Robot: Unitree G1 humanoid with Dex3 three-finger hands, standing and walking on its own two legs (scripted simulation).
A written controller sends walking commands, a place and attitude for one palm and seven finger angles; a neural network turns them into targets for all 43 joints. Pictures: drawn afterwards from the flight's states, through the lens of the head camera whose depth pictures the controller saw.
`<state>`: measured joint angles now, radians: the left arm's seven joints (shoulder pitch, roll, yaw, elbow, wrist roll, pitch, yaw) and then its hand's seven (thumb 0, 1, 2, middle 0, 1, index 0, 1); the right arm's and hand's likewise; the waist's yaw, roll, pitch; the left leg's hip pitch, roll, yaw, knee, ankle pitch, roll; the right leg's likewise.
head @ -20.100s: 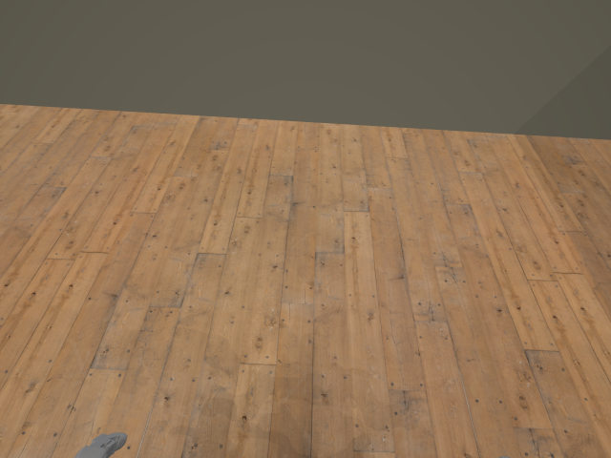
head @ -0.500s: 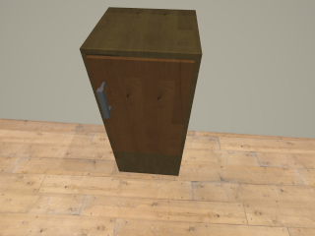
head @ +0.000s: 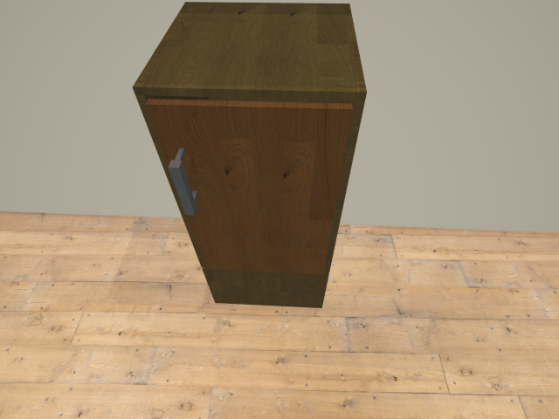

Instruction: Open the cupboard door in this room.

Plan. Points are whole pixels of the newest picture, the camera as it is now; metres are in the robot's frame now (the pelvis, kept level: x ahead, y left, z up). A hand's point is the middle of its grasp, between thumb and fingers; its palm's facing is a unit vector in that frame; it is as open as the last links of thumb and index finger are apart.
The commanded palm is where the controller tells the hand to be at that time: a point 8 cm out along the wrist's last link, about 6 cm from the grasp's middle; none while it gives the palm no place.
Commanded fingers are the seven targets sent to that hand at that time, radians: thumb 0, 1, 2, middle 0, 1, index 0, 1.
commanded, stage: come to a stop and stand still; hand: left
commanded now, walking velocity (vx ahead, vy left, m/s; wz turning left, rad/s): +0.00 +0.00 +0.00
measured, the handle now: (186, 182) +0.55 +0.24 -0.04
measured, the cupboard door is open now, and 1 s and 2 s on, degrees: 0 0 0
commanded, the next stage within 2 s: look again from close up in 0.68 s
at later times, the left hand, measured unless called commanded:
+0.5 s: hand out of the picture -0.06 +0.16 -0.16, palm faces +0.02 -0.98 -0.20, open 7.4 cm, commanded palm none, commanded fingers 0.00 0.90 0.90 -0.20 -0.30 -0.20 -0.30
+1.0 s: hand out of the picture -0.05 +0.14 -0.17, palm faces +0.03 -0.99 -0.16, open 7.3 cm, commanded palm none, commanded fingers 0.00 0.90 0.90 -0.20 -0.30 -0.20 -0.30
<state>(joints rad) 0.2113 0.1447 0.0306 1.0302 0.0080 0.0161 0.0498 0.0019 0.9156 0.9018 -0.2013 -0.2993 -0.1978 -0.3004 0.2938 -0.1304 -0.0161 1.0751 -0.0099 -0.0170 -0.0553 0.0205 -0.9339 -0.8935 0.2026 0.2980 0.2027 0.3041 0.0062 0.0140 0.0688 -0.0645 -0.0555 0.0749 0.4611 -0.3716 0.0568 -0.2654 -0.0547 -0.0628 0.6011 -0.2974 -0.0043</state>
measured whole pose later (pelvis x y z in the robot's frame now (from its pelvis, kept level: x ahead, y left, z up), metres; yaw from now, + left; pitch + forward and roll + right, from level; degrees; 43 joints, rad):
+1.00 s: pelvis -0.03 -0.02 +0.01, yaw +1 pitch -1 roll +0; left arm 0.31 0.12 -0.01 1.12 0.01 -0.01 0.03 0.01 0.92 0.90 -0.20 -0.30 -0.20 -0.30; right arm 0.38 -0.10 0.02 1.13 -0.01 -0.02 -0.03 0.00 -0.91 -0.89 0.20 0.30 0.20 0.30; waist -0.01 0.00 0.02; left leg -0.18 0.00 0.05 0.48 -0.28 0.02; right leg -0.26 -0.01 -0.07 0.49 -0.21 -0.03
